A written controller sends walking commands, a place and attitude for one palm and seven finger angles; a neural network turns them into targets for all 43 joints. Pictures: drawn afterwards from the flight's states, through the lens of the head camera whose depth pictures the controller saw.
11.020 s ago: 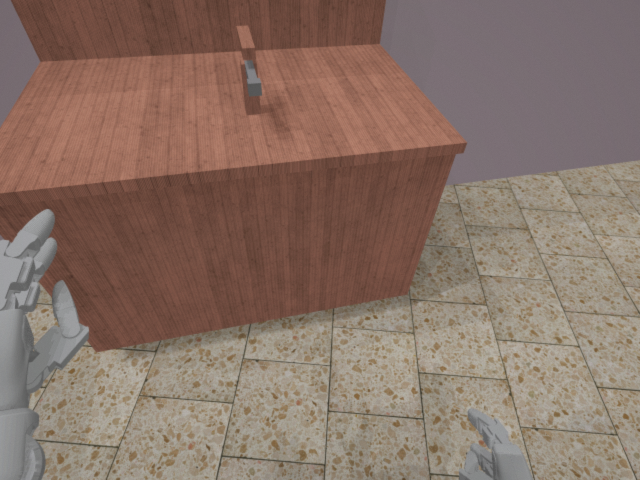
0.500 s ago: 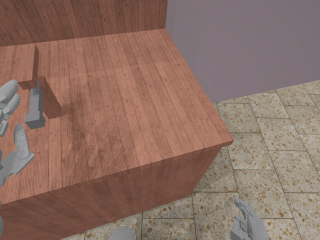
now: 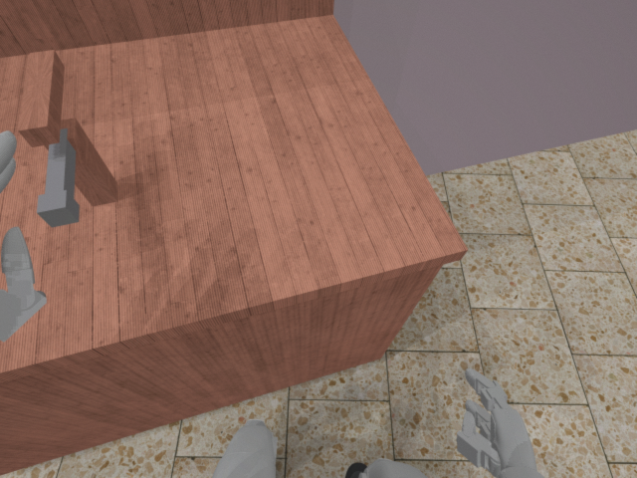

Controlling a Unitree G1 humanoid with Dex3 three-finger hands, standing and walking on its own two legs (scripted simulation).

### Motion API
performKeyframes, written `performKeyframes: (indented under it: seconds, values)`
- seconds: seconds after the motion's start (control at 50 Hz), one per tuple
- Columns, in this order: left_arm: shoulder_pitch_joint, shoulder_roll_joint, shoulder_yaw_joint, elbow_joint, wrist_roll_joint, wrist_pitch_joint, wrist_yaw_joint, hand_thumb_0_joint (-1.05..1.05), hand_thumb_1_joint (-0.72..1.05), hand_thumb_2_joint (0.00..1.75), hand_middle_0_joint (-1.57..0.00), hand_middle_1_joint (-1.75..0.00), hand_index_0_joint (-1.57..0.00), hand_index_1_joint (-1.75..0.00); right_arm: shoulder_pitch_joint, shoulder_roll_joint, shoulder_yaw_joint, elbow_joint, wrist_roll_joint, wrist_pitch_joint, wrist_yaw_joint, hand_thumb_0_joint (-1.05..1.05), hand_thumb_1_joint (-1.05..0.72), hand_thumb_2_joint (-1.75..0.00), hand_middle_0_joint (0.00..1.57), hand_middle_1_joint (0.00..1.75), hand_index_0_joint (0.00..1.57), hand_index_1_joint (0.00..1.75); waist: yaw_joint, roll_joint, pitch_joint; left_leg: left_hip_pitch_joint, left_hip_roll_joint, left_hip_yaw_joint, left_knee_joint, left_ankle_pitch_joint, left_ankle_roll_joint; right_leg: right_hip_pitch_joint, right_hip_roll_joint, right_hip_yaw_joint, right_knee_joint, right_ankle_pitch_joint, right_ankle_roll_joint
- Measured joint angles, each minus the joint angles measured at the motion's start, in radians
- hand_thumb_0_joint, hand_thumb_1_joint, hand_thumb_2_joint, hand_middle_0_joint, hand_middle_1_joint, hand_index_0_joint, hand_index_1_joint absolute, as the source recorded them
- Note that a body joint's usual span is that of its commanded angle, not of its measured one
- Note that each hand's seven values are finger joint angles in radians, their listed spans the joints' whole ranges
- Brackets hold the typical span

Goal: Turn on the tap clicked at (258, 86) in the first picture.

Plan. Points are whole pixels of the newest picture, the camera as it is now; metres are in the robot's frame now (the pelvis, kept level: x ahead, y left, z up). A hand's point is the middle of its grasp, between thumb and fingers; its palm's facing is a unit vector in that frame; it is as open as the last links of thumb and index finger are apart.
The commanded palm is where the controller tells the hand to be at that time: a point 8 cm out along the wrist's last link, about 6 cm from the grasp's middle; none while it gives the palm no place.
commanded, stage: shuffle to correct the standing spot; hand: left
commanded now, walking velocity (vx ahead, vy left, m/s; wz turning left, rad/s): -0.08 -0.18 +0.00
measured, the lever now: (59, 208) +0.36 +0.32 +0.11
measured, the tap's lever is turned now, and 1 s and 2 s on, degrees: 0 0 0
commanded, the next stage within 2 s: come to a stop and stand still in 0.24 s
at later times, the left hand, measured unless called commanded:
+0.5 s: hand (68, 378) +0.17 +0.20 +0.18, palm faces +0.33 -0.81 -0.49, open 7.4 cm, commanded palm +0.11 +0.24 +0.19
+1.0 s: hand out of the picture +0.11 +0.22 +0.18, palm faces +0.36 -0.77 -0.53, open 7.4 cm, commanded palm +0.05 +0.26 +0.19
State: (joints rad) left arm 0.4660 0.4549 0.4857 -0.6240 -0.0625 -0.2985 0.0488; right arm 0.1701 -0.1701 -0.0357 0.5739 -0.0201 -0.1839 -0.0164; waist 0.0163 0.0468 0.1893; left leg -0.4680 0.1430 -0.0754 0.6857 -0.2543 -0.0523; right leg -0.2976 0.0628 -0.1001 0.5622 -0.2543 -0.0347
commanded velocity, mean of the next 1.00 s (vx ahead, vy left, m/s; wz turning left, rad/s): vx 0.03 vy -0.02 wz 0.00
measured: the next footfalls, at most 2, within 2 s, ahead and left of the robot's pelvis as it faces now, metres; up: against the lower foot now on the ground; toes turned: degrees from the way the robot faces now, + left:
left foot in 0.16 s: +0.05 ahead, +0.12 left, +0.00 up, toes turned +3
right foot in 0.42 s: +0.00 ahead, -0.17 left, +0.00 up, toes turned -6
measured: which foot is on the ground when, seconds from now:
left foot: up 0.00-0.14, down 0.16-0.44, up 0.46-0.64, down 0.66-0.92, up 0.94-1.00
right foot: down 0.00-0.16, up 0.18-0.40, down 0.42-0.70, up 0.72-0.84, down 0.86-1.00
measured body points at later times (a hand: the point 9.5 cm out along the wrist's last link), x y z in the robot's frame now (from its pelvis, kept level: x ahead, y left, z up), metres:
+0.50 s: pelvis -0.05 -0.03 -0.02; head -0.01 -0.03 +0.43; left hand +0.15 +0.24 +0.20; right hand +0.10 -0.27 -0.11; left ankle -0.03 +0.09 -0.68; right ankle -0.04 -0.16 -0.72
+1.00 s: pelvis -0.11 -0.02 -0.02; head -0.07 -0.02 +0.42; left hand +0.08 +0.26 +0.20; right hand +0.03 -0.25 -0.13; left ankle -0.15 +0.10 -0.64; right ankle -0.07 -0.10 -0.72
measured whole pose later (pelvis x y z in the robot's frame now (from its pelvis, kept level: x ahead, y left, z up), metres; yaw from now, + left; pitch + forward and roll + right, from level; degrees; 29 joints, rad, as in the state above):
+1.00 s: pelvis -0.11 -0.02 -0.02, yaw +0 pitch -1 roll -2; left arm 0.50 0.46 0.49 -0.59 -0.06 -0.24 0.10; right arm 0.24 -0.18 -0.03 0.58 0.03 -0.02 0.05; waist -0.02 0.03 0.12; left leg -0.52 -0.06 -0.11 1.36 -0.46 0.01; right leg -0.41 0.06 -0.08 0.81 -0.37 -0.08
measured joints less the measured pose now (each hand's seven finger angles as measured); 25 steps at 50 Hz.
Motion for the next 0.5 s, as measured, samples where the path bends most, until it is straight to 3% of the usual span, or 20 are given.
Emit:
performKeyframes:
  seconds: [0.06, 0.08, 0.12, 0.16, 0.2, 0.26, 0.3, 0.4, 0.44, 0.46, 0.5]
  values:
    - [0.027, -0.02, -0.021, -0.032, 0.0, 0.008, 0.012, 0.01, 0.89, 0.9, -0.21, -0.3, -0.22, -0.31, 0.006, 0.007, 0.0, 0.023, 0.013, 0.013, 0.005, 0.01, -0.9, -0.9, 0.2, 0.3, 0.2, 0.3, 0.003, -0.047, -0.014, -0.046, -0.086, 0.028, 0.262, -0.202, 0.011, -0.035, -0.038, 0.026, 0.038, -0.017, -0.005]
    - [0.041, -0.024, -0.025, -0.038, 0.0, 0.014, 0.017, 0.01, 0.89, 0.9, -0.21, -0.3, -0.22, -0.31, 0.007, 0.009, 0.003, 0.028, 0.012, 0.02, 0.004, 0.01, -0.9, -0.9, 0.2, 0.3, 0.2, 0.3, 0.0, -0.065, -0.023, -0.037, -0.108, 0.051, 0.29, -0.241, 0.013, -0.046, -0.052, 0.037, 0.046, -0.018, -0.004]
    - [0.071, -0.022, -0.024, -0.044, -0.006, 0.029, 0.029, 0.01, 0.89, 0.9, -0.21, -0.3, -0.22, -0.31, 0.014, 0.012, 0.016, 0.026, 0.013, 0.034, 0.0, 0.01, -0.9, -0.9, 0.2, 0.3, 0.2, 0.3, -0.013, -0.095, -0.041, 0.037, -0.129, 0.103, 0.147, -0.2, 0.023, -0.067, -0.072, 0.052, 0.063, -0.018, 0.006]
    - [0.085, 0.0, -0.013, -0.048, -0.016, 0.039, 0.038, 0.01, 0.89, 0.9, -0.21, -0.3, -0.22, -0.31, 0.03, 0.01, 0.018, 0.001, 0.011, 0.031, -0.008, 0.01, -0.9, -0.9, 0.2, 0.3, 0.2, 0.3, -0.022, -0.101, -0.05, 0.122, -0.123, 0.138, -0.045, -0.039, 0.056, -0.104, -0.077, 0.053, 0.132, -0.043, 0.015]
    - [0.044, 0.021, -0.001, -0.021, -0.015, 0.043, 0.037, 0.01, 0.89, 0.9, -0.21, -0.3, -0.22, -0.31, 0.016, 0.03, 0.014, 0.008, 0.002, 0.029, -0.014, 0.01, -0.9, -0.9, 0.2, 0.3, 0.2, 0.3, -0.002, -0.135, -0.014, 0.136, -0.127, 0.166, -0.027, -0.034, 0.073, -0.148, -0.064, 0.103, 0.292, -0.145, 0.028]
    - [-0.024, 0.007, -0.01, 0.015, -0.002, 0.076, 0.029, 0.01, 0.89, 0.9, -0.21, -0.3, -0.22, -0.31, 0.01, 0.04, 0.017, 0.015, -0.009, 0.04, 0.007, 0.01, -0.9, -0.9, 0.2, 0.3, 0.2, 0.3, -0.008, -0.123, -0.001, 0.143, -0.097, 0.145, -0.033, -0.039, 0.061, -0.195, -0.022, 0.12, 0.483, -0.166, 0.04]
    - [-0.041, -0.018, -0.022, 0.008, 0.001, 0.096, 0.026, 0.02, 0.89, 0.9, -0.21, -0.3, -0.21, -0.31, 0.021, 0.033, 0.016, -0.002, 0.002, 0.052, 0.031, 0.01, -0.9, -0.9, 0.2, 0.3, 0.2, 0.3, -0.008, -0.097, -0.005, 0.134, -0.068, 0.127, -0.034, -0.029, 0.05, -0.191, -0.02, 0.102, 0.485, -0.139, 0.032]
    - [0.005, -0.031, -0.033, -0.035, 0.004, 0.101, 0.021, 0.02, 0.89, 0.9, -0.21, -0.3, -0.21, -0.31, 0.068, -0.006, 0.008, -0.067, 0.035, 0.07, 0.059, 0.01, -0.9, -0.9, 0.21, 0.3, 0.21, 0.3, -0.01, -0.026, -0.045, 0.058, -0.009, 0.087, 0.067, -0.065, 0.023, -0.041, -0.062, 0.029, 0.175, -0.053, 0.012]
    - [0.003, -0.018, -0.026, -0.022, 0.01, 0.093, 0.021, 0.01, 0.89, 0.9, -0.21, -0.3, -0.21, -0.31, 0.07, -0.03, 0.007, -0.074, 0.046, 0.074, 0.056, 0.01, -0.9, -0.9, 0.21, 0.3, 0.21, 0.3, -0.017, 0.017, -0.046, 0.008, 0.009, 0.046, 0.169, -0.121, 0.031, 0.008, -0.045, -0.006, 0.111, -0.117, 0.043]
    - [-0.012, -0.022, -0.033, -0.005, 0.014, 0.092, 0.022, 0.01, 0.89, 0.9, -0.21, -0.3, -0.21, -0.31, 0.061, -0.043, 0.001, -0.063, 0.051, 0.081, 0.053, 0.01, -0.9, -0.9, 0.21, 0.3, 0.2, 0.3, -0.028, 0.045, -0.035, -0.014, 0.001, 0.01, 0.248, -0.16, 0.041, 0.011, -0.032, -0.027, 0.13, -0.128, 0.045]
    - [-0.03, -0.025, -0.045, 0.014, 0.012, 0.104, 0.029, 0.01, 0.89, 0.9, -0.21, -0.3, -0.21, -0.31, 0.047, -0.051, -0.004, -0.029, 0.062, 0.106, 0.051, 0.01, -0.9, -0.9, 0.2, 0.3, 0.2, 0.3, -0.021, 0.029, -0.034, -0.049, -0.068, -0.004, 0.472, -0.197, 0.044, -0.008, -0.042, -0.019, 0.182, -0.128, 0.032]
